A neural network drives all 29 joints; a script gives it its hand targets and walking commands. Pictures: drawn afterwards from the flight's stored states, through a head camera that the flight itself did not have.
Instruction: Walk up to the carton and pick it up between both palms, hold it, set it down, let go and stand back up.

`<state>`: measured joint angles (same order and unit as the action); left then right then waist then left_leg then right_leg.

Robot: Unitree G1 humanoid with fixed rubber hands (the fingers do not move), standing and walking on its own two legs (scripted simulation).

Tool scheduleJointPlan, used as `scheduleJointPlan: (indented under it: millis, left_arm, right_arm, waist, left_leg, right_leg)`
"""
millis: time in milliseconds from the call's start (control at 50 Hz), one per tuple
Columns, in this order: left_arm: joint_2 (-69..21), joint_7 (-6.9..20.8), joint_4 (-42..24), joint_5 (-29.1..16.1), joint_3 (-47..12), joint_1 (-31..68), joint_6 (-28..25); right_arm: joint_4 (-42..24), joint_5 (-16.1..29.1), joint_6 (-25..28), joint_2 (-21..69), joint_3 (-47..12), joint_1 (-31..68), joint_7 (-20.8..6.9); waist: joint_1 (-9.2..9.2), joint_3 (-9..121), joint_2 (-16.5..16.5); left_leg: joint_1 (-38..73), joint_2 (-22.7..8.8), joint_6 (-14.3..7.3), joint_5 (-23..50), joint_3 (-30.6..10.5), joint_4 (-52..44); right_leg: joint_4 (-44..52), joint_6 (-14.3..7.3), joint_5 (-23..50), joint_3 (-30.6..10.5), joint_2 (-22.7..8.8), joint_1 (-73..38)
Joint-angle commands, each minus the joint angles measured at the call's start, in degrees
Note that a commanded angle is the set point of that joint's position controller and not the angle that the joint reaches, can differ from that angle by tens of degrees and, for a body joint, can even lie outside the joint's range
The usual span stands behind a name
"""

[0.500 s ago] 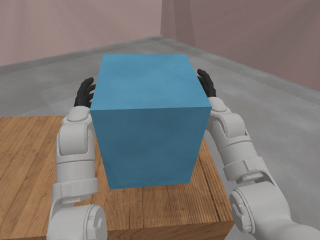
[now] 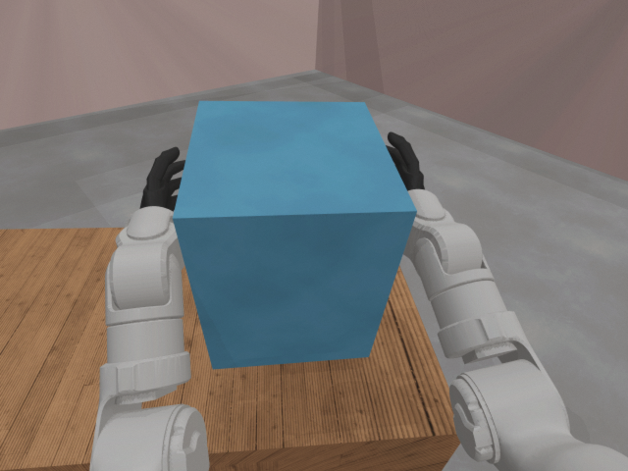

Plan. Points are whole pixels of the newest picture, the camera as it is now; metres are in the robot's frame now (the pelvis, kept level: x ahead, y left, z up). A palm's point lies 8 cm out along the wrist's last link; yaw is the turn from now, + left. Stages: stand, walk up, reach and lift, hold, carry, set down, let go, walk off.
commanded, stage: hold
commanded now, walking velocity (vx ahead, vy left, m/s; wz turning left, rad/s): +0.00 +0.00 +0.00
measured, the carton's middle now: (288, 235) +0.35 +0.01 +0.19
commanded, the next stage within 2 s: none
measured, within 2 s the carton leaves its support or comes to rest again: neither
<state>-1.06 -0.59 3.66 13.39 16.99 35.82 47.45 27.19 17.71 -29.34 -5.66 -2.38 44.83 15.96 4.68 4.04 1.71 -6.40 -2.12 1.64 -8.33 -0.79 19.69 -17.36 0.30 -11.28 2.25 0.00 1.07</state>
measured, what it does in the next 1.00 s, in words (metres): stands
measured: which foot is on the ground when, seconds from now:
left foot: down 0.00-1.00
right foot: down 0.00-1.00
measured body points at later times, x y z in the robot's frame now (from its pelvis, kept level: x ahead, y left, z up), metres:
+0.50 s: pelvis +0.00 +0.00 +0.00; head -0.06 +0.02 +0.45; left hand +0.37 +0.15 +0.21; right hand +0.38 -0.14 +0.23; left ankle +0.03 +0.14 -0.75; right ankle -0.01 -0.12 -0.75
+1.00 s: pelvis +0.00 +0.00 +0.00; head -0.06 +0.02 +0.45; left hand +0.37 +0.16 +0.22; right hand +0.38 -0.14 +0.23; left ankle +0.03 +0.14 -0.75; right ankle -0.01 -0.12 -0.75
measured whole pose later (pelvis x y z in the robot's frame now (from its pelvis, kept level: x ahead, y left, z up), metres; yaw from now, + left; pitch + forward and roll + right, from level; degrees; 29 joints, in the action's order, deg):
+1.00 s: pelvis +0.00 +0.00 +0.00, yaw +0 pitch -4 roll -1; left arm -0.6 -1.0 4.5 12.6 16.6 36.3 46.5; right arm 26.9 17.4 -29.1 -6.0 -2.8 44.8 16.1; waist 4.7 4.3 1.8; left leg -7.3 -2.2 1.6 -8.3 -0.7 19.9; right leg -17.4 0.4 -11.1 2.0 0.1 2.0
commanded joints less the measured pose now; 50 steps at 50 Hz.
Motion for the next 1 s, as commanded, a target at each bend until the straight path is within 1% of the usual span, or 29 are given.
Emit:
scheduleJointPlan:
  millis: [0, 40, 80, 120, 160, 200, 240, 280, 300, 340, 380, 420, 460, 480, 520, 540, 620, 640, 660, 700, 720, 740, 780, 800, 840, 880, 900, 940, 980]
  left_arm:
    - [-27.9, 8.7, -6.3, -8.4, -28.8, 47.0, -5.1]
    - [-29.3, 8.7, -11.1, -9.0, -30.2, 48.0, -5.5]
    - [-30.0, 8.3, -11.9, -10.9, -32.1, 48.8, -5.9]
    - [-28.2, 8.6, -4.6, -8.2, -28.2, 48.5, -5.6]
    - [-29.1, 8.1, -9.9, -9.2, -30.0, 48.8, -5.9]
    - [-29.5, 7.7, -9.4, -9.6, -30.8, 49.1, -6.1]
    - [-27.4, 8.3, -6.8, -9.9, -29.7, 49.8, -6.2]
    - [-27.7, 8.2, -8.2, -10.2, -29.8, 51.1, -6.5]
    - [-29.7, 8.2, -6.7, -8.7, -29.6, 48.0, -6.0]
    - [-28.4, 8.2, -6.7, -8.9, -28.2, 49.3, -6.5]
    - [-29.5, 7.7, -8.6, -10.1, -30.0, 48.9, -6.3]
    - [-29.6, 7.5, -9.1, -11.0, -30.5, 51.7, -7.0]
    - [-27.7, 7.6, -8.3, -10.0, -30.1, 50.9, -6.8]
    - [-30.4, 7.0, -14.0, -11.6, -32.7, 50.8, -7.1]
    - [-29.4, 7.4, -11.6, -11.6, -32.0, 49.4, -6.8]
    - [-29.2, 7.4, -10.7, -10.3, -31.1, 47.1, -6.0]
    - [-26.7, 8.9, -2.8, -6.1, -26.0, 44.2, -4.5]
    - [-26.1, 10.0, -3.9, -7.0, -25.7, 44.6, -4.7]
    - [-27.2, 9.5, -3.4, -6.0, -26.2, 45.4, -4.8]
    - [-28.0, 9.0, -9.6, -10.1, -30.0, 50.7, -6.4]
    - [-28.8, 8.6, -6.7, -9.2, -29.5, 51.2, -6.3]
    - [-29.2, 8.2, -8.6, -9.4, -30.6, 50.9, -6.5]
    - [-28.8, 8.2, -8.9, -10.1, -30.5, 50.7, -6.3]
    - [-28.2, 8.0, -5.0, -9.4, -28.3, 51.3, -6.4]
    - [-28.3, 7.5, -10.3, -9.7, -30.1, 50.8, -6.9]
    - [-27.6, 7.5, -12.8, -13.4, -32.7, 52.5, -7.6]
    - [-29.3, 7.2, -12.1, -12.4, -32.9, 51.1, -7.3]
    - [-28.8, 7.5, -6.0, -8.5, -29.4, 45.6, -5.6]
    - [-28.5, 8.0, -5.0, -7.0, -28.6, 44.4, -4.8]
  right_arm:
    - [-15.8, 5.1, 2.2, 36.2, -16.7, 45.0, -7.6]
    - [-18.7, 6.7, 2.8, 38.3, -18.7, 44.6, -7.5]
    - [-21.1, 7.0, 3.3, 37.3, -19.1, 46.2, -7.5]
    - [-15.6, 5.1, 2.8, 36.9, -16.6, 47.7, -7.7]
    - [-16.7, 5.8, 2.9, 38.3, -17.8, 44.8, -7.7]
    - [-17.5, 7.1, 3.0, 37.3, -18.2, 46.0, -7.8]
    - [-17.7, 5.7, 2.9, 38.2, -18.6, 46.7, -7.4]
    - [-16.3, 4.6, 3.0, 37.9, -17.7, 45.4, -7.4]
    - [-13.6, 5.0, 2.7, 36.4, -16.1, 43.0, -7.7]
    - [-16.9, 6.5, 3.2, 38.9, -18.7, 47.5, -7.9]
    - [-21.4, 7.7, 3.5, 38.3, -20.2, 49.5, -7.7]
    - [-18.2, 6.6, 3.4, 38.1, -18.3, 47.5, -7.7]
    - [-16.0, 6.5, 2.9, 38.3, -19.1, 45.7, -7.7]
    - [-20.2, 8.0, 3.3, 39.2, -20.6, 44.5, -7.6]
    - [-23.9, 8.1, 3.3, 39.3, -21.8, 47.5, -7.1]
    - [-20.3, 8.3, 2.5, 37.2, -20.0, 43.6, -6.8]
    - [-12.6, 5.9, 1.4, 35.1, -17.4, 43.1, -7.5]
    - [-17.6, 6.7, 2.0, 38.0, -18.8, 45.2, -6.7]
    - [-13.1, 6.4, 1.8, 36.8, -18.1, 43.7, -7.3]
    - [-19.4, 7.1, 2.8, 38.6, -19.3, 47.2, -7.0]
    - [-15.9, 7.4, 2.8, 37.0, -17.4, 49.0, -7.3]
    - [-18.0, 7.1, 3.2, 38.6, -18.7, 48.1, -7.4]
    - [-17.0, 6.4, 2.9, 37.6, -17.6, 46.4, -7.2]
    - [-15.8, 5.6, 2.7, 38.1, -17.3, 49.3, -7.6]
    - [-15.3, 6.4, 2.9, 38.1, -18.1, 44.2, -8.0]
    - [-23.9, 6.7, 3.3, 39.9, -20.3, 47.2, -6.9]
    - [-21.5, 6.7, 3.0, 39.3, -20.4, 46.2, -7.1]
    - [-18.3, 7.3, 2.4, 36.8, -19.5, 45.0, -7.2]
    - [-14.5, 6.5, 2.0, 35.0, -17.9, 44.2, -7.4]
  waist:
    - [0.28, 22.0, -2.9]
    - [0.76, 25.6, -3.9]
    - [0.84, 27.5, -5.0]
    - [0.19, 20.8, -2.5]
    - [0.72, 25.9, -3.4]
    - [-0.16, 25.8, -5.7]
    - [0.27, 24.6, -1.6]
    - [1.25, 25.3, -2.5]
    - [1.54, 22.6, -5.1]
    - [-1.05, 24.6, -2.2]
    - [-0.66, 29.3, -3.4]
    - [0.33, 28.8, -4.4]
    - [-0.67, 25.5, -3.6]
    - [0.72, 29.6, -4.8]
    - [0.31, 30.5, -2.4]
    - [0.75, 27.1, -4.5]
    - [-0.42, 17.6, -2.5]
    - [0.10, 18.9, -0.2]
    - [-0.84, 17.8, -2.3]
    - [1.30, 26.2, -2.2]
    - [0.68, 22.4, -4.2]
    - [0.06, 25.4, -4.7]
    - [2.14, 26.5, -3.7]
    - [-0.17, 23.6, -2.3]
    - [0.38, 27.1, -4.5]
    - [1.32, 32.7, -3.1]
    - [0.58, 30.0, -4.7]
    - [-0.69, 25.0, -3.7]
    - [-0.15, 21.6, -5.1]
  left_leg:
    - [12.7, 5.0, -0.1, 10.8, 2.3, -0.9]
    - [13.8, 5.3, 0.2, 15.8, 1.8, 0.5]
    - [14.9, 5.1, 0.7, 16.3, 1.8, 0.8]
    - [12.1, 5.3, -0.2, 10.5, 2.1, -1.0]
    - [13.5, 5.0, 0.1, 12.3, 2.0, -0.5]
    - [14.6, 5.0, 0.7, 14.1, 1.6, 0.2]
    - [13.2, 5.3, -0.2, 13.0, 2.0, 0.3]
    - [13.2, 5.3, -0.2, 10.6, 2.4, -0.3]
    - [13.7, 4.9, 0.8, 11.3, 2.3, -0.8]
    - [12.2, 5.4, -0.6, 11.9, 2.0, -0.5]
    - [14.4, 5.3, -0.4, 13.1, 1.9, 0.0]
    - [14.9, 5.0, 0.2, 13.6, 1.7, 0.8]
    - [13.9, 5.5, 0.0, 13.1, 1.7, 0.5]
    - [15.2, 4.9, 1.2, 18.1, 1.2, 1.5]
    - [15.5, 5.7, 0.4, 17.6, 2.0, 1.8]
    - [14.7, 5.5, 1.0, 17.8, 1.6, 1.6]
    - [11.1, 5.4, -0.2, 9.3, 2.2, -1.5]
    - [10.8, 6.0, -1.5, 8.3, 2.8, -0.9]
    - [11.6, 5.4, -0.5, 9.8, 2.2, -1.4]
    - [13.2, 5.6, 0.0, 13.3, 2.1, 0.4]
    - [12.1, 5.2, 0.5, 11.0, 1.7, 0.0]
    - [12.7, 5.7, 0.4, 14.3, 2.0, 0.6]
    - [14.1, 5.1, 0.7, 12.5, 1.7, 0.3]
    - [12.5, 5.1, -0.4, 10.0, 2.0, -0.5]
    - [14.1, 5.2, 0.4, 13.0, 2.1, 0.4]
    - [13.9, 5.8, 0.0, 13.3, 2.0, 1.5]
    - [13.7, 5.6, 0.2, 14.4, 1.4, 1.4]
    - [13.9, 5.3, 0.4, 14.7, 1.7, 0.6]
    - [12.4, 5.5, 0.7, 13.1, 2.4, -0.4]
  right_leg:
    - [2.4, 3.8, 11.4, 1.8, 4.3, 1.4]
    - [1.0, 4.0, 17.8, 1.4, 4.3, -1.4]
    - [1.2, 3.9, 17.2, 1.7, 4.7, -0.2]
    - [2.7, 3.9, 10.7, 1.9, 4.3, 1.7]
    - [1.9, 3.8, 13.0, 1.7, 4.4, -0.1]
    - [1.6, 3.7, 14.6, 1.1, 4.6, 0.7]
    - [2.0, 4.3, 14.4, 1.0, 4.2, 0.1]
    - [2.0, 4.0, 13.2, 1.4, 4.1, 0.7]
    - [2.3, 3.5, 12.8, 1.5, 4.5, 1.6]
    - [1.7, 4.2, 14.7, 1.0, 4.2, -0.2]
    - [1.6, 4.3, 15.4, 1.2, 4.6, -1.0]
    - [1.3, 3.9, 15.0, 1.0, 4.6, 2.0]
    - [1.8, 4.2, 12.9, 1.3, 4.7, 2.1]
    - [0.5, 3.6, 17.0, 1.5, 5.3, -0.3]
    - [0.6, 4.6, 21.4, 1.1, 4.7, -1.5]
    - [1.1, 3.9, 22.6, 0.8, 4.9, -1.0]
    - [3.0, 4.1, 11.0, 1.0, 3.9, 2.1]
    - [3.0, 5.0, 13.1, 0.0, 3.2, -0.8]
    - [2.7, 4.3, 11.6, 1.3, 4.0, 1.3]
    - [1.8, 4.4, 14.8, 1.0, 4.4, -0.4]
    - [1.8, 4.1, 12.0, 1.4, 4.5, 2.9]
    - [1.5, 4.0, 14.9, 1.6, 4.6, 1.3]
    - [1.9, 4.1, 13.5, 1.6, 4.6, 1.1]
    - [2.3, 4.0, 10.0, 1.8, 4.7, 2.7]
    - [1.6, 3.5, 12.5, 1.8, 4.9, 1.0]
    - [1.0, 4.6, 18.3, 0.5, 4.0, -1.1]
    - [0.6, 4.2, 18.6, 0.9, 4.3, -0.1]
    - [1.5, 4.2, 15.8, 1.3, 4.9, 0.1]
    - [2.2, 3.6, 13.4, 1.5, 4.5, 1.2]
